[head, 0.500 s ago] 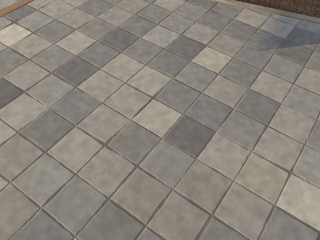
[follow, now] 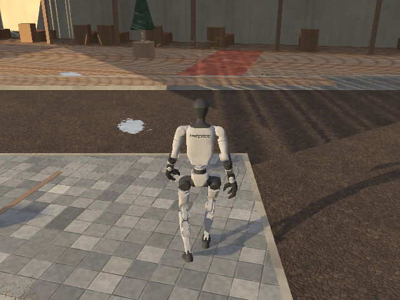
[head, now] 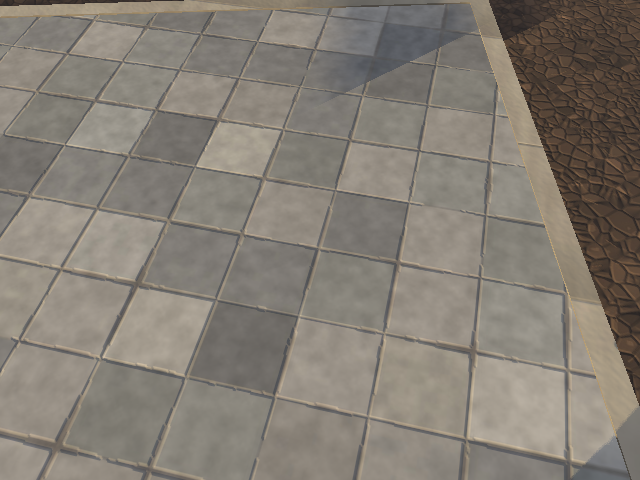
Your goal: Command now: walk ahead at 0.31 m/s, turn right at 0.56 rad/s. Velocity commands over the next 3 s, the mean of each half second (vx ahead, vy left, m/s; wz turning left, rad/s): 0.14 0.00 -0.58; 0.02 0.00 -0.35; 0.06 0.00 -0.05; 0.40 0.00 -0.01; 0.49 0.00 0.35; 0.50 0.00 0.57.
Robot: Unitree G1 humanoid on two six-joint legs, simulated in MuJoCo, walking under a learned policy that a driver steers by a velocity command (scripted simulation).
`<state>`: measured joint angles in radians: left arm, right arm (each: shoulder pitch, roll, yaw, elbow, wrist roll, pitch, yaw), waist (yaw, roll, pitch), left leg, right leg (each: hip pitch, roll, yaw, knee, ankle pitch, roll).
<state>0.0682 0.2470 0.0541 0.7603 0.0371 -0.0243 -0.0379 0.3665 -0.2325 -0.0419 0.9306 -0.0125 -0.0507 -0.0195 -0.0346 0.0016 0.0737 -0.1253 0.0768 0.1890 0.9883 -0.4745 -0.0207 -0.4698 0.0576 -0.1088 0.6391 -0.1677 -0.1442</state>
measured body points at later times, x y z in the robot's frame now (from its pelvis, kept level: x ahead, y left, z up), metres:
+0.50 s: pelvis +0.13 +0.02 +0.02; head +0.16 +0.02 +0.47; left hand +0.27 +0.29 -0.10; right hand +0.22 -0.27 -0.08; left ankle +0.20 +0.13 -0.70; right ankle +0.09 -0.05 -0.71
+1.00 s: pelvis +0.13 +0.03 +0.02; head +0.14 +0.01 +0.47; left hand +0.36 +0.20 -0.09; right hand +0.07 -0.24 -0.11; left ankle +0.20 +0.12 -0.71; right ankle +0.07 -0.05 -0.72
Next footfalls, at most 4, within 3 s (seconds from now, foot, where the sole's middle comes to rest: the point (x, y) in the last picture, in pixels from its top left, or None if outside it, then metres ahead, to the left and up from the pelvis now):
0.54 left None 0.24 0.11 -0.75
0.94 right None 0.11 -0.07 -0.75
2.02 right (439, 460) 0.46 -0.21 -0.75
2.58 left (403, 324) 0.77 -0.18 -0.75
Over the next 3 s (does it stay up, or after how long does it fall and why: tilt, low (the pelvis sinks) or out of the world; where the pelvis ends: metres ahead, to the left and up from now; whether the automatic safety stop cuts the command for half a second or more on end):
stays up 0.85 -0.24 0.02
